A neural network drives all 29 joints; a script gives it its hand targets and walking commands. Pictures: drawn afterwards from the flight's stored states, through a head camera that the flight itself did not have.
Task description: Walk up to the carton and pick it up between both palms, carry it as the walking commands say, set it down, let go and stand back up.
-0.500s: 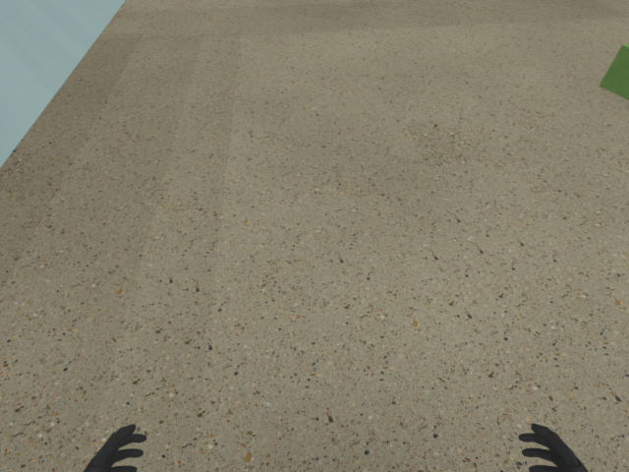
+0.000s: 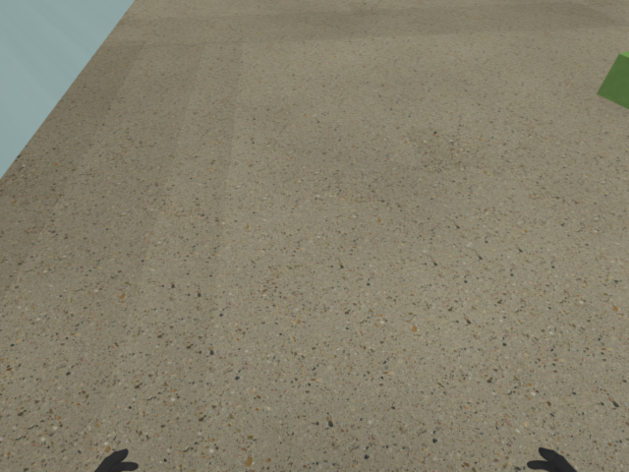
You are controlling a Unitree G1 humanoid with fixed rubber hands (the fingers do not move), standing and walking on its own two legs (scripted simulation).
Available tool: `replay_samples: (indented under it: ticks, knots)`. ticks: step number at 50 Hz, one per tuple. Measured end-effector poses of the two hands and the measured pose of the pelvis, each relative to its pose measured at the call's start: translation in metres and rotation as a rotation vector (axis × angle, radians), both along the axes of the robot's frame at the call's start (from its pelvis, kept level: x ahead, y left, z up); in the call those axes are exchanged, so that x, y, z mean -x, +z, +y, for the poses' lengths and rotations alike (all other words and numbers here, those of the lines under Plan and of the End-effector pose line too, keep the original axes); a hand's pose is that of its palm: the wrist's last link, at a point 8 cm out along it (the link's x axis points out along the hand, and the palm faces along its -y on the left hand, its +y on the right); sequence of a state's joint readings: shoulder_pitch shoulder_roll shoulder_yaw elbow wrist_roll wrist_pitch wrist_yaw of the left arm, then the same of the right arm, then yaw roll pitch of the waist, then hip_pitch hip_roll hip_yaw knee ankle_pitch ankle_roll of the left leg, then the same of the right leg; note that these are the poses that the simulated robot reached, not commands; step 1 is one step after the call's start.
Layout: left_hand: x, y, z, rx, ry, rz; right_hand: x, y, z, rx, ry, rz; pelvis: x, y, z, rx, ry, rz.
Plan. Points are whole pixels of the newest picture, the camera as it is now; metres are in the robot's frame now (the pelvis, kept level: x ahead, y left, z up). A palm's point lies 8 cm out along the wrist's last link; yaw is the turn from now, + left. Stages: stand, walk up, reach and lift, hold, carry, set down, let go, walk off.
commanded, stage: stand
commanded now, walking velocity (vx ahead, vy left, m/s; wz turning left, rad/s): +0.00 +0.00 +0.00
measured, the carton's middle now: out of the picture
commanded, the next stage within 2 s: walk up in 0.42 s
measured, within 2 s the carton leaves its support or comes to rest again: neither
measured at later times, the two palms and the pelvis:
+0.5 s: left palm out of the picture +0.10 +0.31 -0.10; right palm out of the picture +0.10 -0.31 -0.10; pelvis +0.00 +0.00 +0.00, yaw +0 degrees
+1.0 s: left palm (205, 315) +0.36 +0.20 -0.04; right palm out of the picture +0.11 -0.53 -0.08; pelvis +0.10 -0.12 -0.03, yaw -16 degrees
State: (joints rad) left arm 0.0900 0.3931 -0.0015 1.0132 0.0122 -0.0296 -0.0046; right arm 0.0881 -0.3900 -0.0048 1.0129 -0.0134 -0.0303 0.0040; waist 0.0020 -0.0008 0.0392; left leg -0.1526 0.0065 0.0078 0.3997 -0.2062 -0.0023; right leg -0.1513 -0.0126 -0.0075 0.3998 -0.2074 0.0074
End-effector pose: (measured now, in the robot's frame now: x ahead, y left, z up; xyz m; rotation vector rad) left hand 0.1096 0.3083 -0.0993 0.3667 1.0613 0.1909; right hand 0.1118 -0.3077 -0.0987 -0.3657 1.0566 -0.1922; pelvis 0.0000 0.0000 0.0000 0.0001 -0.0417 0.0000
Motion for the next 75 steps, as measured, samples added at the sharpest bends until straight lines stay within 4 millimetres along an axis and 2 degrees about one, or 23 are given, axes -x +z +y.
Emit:
replay_samples:
  ticks: [17,30,32,35,40,44,47,49,50,54,57,60,62,64,66,69,71,73,75]
  knots:
    - [0.008,-0.001,0.003,-0.006,0.014,0.040,0.009,-0.002,-0.003,0.003,-0.018,0.041,-0.001,0.002,0.000,0.000,0.001,0.002]
    - [0.006,-0.001,0.004,-0.009,0.018,0.046,0.007,-0.002,-0.004,0.005,-0.023,0.050,-0.004,0.003,0.000,0.000,0.002,0.004]
    - [-0.001,0.001,0.005,0.012,-0.003,0.031,0.005,0.003,-0.010,0.011,-0.027,0.010,-0.005,0.001,-0.001,-0.012,-0.031,0.024]
    - [-0.034,0.010,0.001,0.022,-0.094,-0.009,0.013,0.015,-0.039,0.062,-0.076,-0.065,-0.008,-0.003,-0.006,-0.026,-0.094,0.056]
    - [-0.110,0.039,-0.020,0.026,-0.217,-0.105,0.034,0.038,-0.100,0.148,-0.166,-0.121,-0.028,-0.002,-0.026,-0.037,-0.172,0.053]
    - [-0.178,0.064,-0.053,0.013,-0.278,-0.194,0.038,0.046,-0.150,0.197,-0.225,-0.139,-0.056,-0.005,-0.055,-0.025,-0.216,0.048]
    - [-0.224,0.070,-0.086,-0.014,-0.312,-0.255,0.029,0.038,-0.190,0.214,-0.259,-0.141,-0.081,-0.016,-0.086,-0.025,-0.249,0.049]
    - [-0.245,0.062,-0.105,-0.049,-0.317,-0.289,0.014,0.026,-0.214,0.217,-0.259,-0.140,-0.094,-0.031,-0.108,-0.022,-0.268,0.053]
    - [-0.247,0.056,-0.113,-0.057,-0.312,-0.285,0.003,0.021,-0.221,0.207,-0.260,-0.149,-0.100,-0.035,-0.116,-0.013,-0.277,0.057]
    - [-0.234,0.036,-0.139,-0.036,-0.285,-0.169,-0.053,0.016,-0.217,0.112,-0.210,-0.194,-0.127,-0.024,-0.137,0.020,-0.293,0.051]
    - [-0.233,0.031,-0.154,-0.015,-0.270,-0.108,-0.083,0.018,-0.212,0.056,-0.176,-0.166,-0.153,-0.012,-0.152,0.026,-0.306,0.050]
    - [-0.244,0.026,-0.163,-0.008,-0.278,-0.056,-0.112,0.026,-0.218,0.040,-0.175,-0.150,-0.182,-0.005,-0.165,0.023,-0.325,0.052]
    - [-0.260,0.024,-0.168,-0.009,-0.291,-0.028,-0.135,0.034,-0.227,0.047,-0.184,-0.159,-0.204,-0.002,-0.172,0.021,-0.338,0.054]
    - [-0.285,0.021,-0.172,-0.011,-0.309,-0.014,-0.162,0.043,-0.237,0.063,-0.194,-0.179,-0.229,-0.002,-0.179,0.022,-0.350,0.055]
    - [-0.318,0.018,-0.178,-0.013,-0.330,-0.015,-0.192,0.053,-0.248,0.086,-0.204,-0.208,-0.256,-0.003,-0.185,0.024,-0.362,0.056]
    - [-0.383,0.009,-0.188,-0.013,-0.365,-0.041,-0.239,0.064,-0.265,0.133,-0.219,-0.254,-0.303,-0.010,-0.192,0.022,-0.381,0.055]
    - [-0.433,0.000,-0.199,-0.013,-0.403,-0.071,-0.262,0.067,-0.277,0.190,-0.238,-0.283,-0.335,-0.022,-0.195,0.017,-0.408,0.054]
    - [-0.483,-0.004,-0.222,0.005,-0.452,-0.104,-0.268,0.068,-0.282,0.227,-0.278,-0.286,-0.359,-0.025,-0.198,-0.004,-0.431,0.057]
    - [-0.529,-0.001,-0.253,0.036,-0.518,-0.135,-0.259,0.069,-0.282,0.235,-0.336,-0.255,-0.381,-0.020,-0.205,-0.021,-0.464,0.056]
